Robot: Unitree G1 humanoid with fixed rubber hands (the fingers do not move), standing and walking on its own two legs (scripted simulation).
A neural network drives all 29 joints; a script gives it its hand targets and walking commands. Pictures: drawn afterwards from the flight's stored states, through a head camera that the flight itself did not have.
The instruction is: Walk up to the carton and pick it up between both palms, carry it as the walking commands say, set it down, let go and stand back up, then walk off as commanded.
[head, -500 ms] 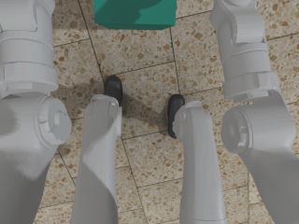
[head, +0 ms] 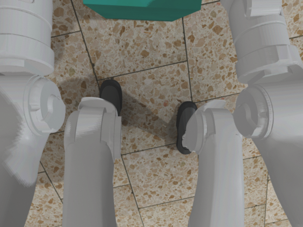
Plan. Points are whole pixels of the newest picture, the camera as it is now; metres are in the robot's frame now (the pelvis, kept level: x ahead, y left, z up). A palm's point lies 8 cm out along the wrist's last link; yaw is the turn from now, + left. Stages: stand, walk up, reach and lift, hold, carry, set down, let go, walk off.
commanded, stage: reach and lift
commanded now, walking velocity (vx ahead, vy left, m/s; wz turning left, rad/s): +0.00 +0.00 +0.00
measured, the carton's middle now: out of the picture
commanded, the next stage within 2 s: none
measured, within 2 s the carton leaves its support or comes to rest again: leaves its support in 1.88 s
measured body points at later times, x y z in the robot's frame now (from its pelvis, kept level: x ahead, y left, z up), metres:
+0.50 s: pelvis +0.01 -0.01 -0.05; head +0.40 +0.02 +0.15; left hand +0.58 +0.21 -0.25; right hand +0.58 -0.11 -0.26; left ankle +0.16 +0.13 -0.41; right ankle +0.10 -0.15 -0.41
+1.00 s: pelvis +0.01 -0.01 -0.05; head +0.40 +0.02 +0.15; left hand +0.57 +0.20 -0.25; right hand +0.59 -0.10 -0.26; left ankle +0.16 +0.13 -0.41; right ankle +0.10 -0.15 -0.41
